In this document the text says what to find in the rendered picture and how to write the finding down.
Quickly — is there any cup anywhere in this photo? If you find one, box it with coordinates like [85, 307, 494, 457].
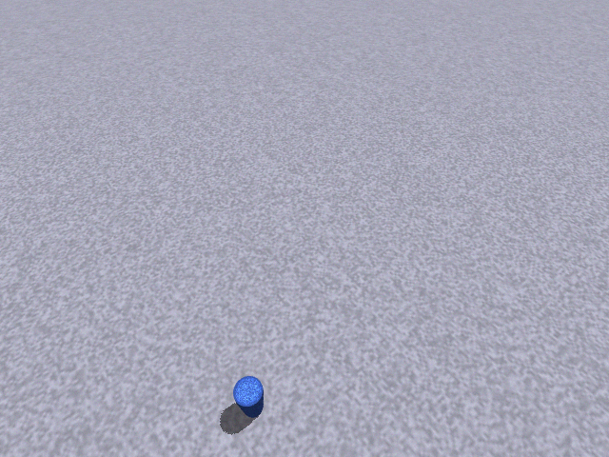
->
[233, 376, 264, 418]

